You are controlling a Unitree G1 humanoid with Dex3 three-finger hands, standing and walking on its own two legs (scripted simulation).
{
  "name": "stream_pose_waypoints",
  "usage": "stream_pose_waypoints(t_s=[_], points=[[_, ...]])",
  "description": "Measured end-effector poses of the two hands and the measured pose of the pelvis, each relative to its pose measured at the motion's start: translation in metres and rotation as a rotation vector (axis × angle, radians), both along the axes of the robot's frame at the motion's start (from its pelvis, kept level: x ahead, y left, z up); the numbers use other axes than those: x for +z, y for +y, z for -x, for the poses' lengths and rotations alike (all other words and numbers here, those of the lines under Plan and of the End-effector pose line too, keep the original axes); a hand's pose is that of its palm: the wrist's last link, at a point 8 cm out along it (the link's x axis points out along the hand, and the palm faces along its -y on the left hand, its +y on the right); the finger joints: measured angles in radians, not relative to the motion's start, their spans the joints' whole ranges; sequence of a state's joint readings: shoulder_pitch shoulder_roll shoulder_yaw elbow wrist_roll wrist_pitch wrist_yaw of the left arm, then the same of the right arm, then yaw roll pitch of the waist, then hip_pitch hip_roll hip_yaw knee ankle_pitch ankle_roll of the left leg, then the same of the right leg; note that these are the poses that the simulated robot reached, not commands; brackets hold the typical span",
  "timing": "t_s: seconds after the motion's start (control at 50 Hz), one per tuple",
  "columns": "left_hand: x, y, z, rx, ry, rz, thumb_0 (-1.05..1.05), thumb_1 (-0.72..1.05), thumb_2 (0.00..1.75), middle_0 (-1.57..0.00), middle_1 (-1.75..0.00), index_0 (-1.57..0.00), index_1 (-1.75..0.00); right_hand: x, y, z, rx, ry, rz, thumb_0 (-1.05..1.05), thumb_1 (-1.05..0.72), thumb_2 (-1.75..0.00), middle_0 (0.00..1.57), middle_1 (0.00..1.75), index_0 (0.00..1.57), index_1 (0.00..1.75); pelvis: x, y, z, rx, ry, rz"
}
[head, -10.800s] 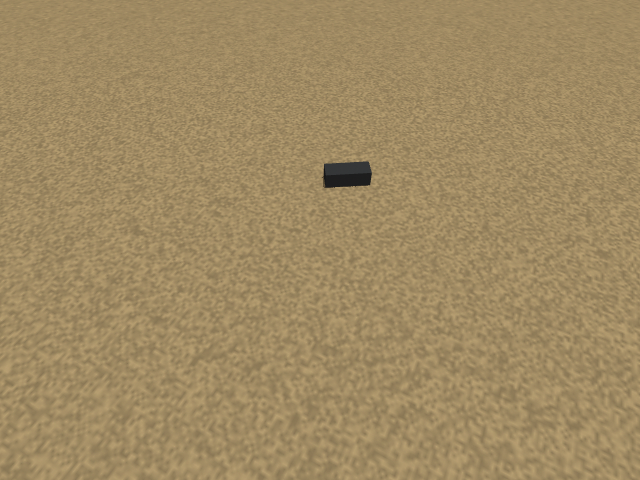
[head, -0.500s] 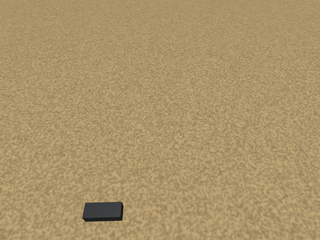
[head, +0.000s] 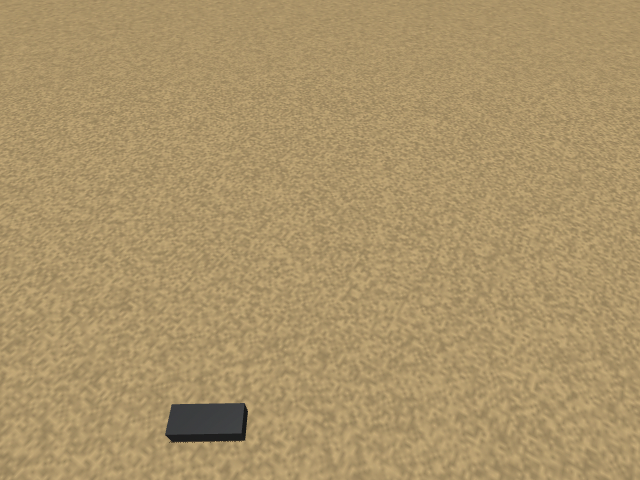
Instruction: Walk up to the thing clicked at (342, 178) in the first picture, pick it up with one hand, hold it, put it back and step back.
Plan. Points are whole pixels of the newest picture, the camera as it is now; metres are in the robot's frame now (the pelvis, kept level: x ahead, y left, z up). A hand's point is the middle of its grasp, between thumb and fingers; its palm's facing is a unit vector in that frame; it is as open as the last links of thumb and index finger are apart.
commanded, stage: stand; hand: left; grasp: from above
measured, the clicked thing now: (208, 422) +0.41 +0.32 -0.75
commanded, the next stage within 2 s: rise first in 0.90 s
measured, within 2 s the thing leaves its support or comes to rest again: neither
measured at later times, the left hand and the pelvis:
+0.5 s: hand out of the picture +0.07 +0.25 -0.16, palm faces -0.05 -0.94 -0.35, open 7.4 cm; pelvis +0.00 +0.00 +0.00, yaw +0 degrees
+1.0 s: hand out of the picture +0.07 +0.25 -0.16, palm faces -0.04 -0.94 -0.35, open 7.4 cm; pelvis +0.00 +0.00 +0.00, yaw +1 degrees
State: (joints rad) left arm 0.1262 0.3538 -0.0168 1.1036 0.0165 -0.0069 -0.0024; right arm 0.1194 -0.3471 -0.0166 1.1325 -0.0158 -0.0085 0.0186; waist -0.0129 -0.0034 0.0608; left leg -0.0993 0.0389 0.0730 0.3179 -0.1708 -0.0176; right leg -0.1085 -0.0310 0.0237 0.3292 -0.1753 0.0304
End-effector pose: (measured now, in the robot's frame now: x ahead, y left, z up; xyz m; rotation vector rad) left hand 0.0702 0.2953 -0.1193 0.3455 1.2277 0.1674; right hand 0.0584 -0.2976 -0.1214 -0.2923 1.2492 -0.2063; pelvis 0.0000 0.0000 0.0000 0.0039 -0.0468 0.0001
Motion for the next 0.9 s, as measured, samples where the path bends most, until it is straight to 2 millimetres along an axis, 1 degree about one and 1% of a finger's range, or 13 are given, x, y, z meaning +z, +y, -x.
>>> stream_pose_waypoints(t_s=[0.26, 0.46, 0.9], points=[[-0.001, 0.002, 0.001, 0.008, 0.003, 0.002, 0.01, 0.91, 0.9, -0.2, -0.3, -0.2, -0.3, 0.001, 0.001, -0.007, 0.009, -0.01, 0.004, 0.01, -0.9, -0.9, 0.21, 0.3, 0.2, 0.3, 0.0, 0.001, -0.001, 0.003, 0.001, 0.001], [-0.001, 0.003, 0.004, 0.014, 0.012, 0.0, 0.01, 0.91, 0.9, -0.2, -0.3, -0.2, -0.3, 0.0, 0.003, -0.008, 0.013, -0.005, 0.0, 0.01, -0.9, -0.9, 0.21, 0.3, 0.2, 0.3, 0.0, 0.002, -0.003, 0.005, 0.002, 0.001], [0.0, 0.001, 0.002, 0.018, 0.003, -0.001, 0.01, 0.91, 0.9, -0.2, -0.3, -0.2, -0.3, 0.001, 0.0, -0.011, 0.016, -0.009, 0.004, 0.01, -0.9, -0.9, 0.21, 0.3, 0.2, 0.3, 0.0, 0.0, -0.003, 0.01, 0.002, 0.002]])
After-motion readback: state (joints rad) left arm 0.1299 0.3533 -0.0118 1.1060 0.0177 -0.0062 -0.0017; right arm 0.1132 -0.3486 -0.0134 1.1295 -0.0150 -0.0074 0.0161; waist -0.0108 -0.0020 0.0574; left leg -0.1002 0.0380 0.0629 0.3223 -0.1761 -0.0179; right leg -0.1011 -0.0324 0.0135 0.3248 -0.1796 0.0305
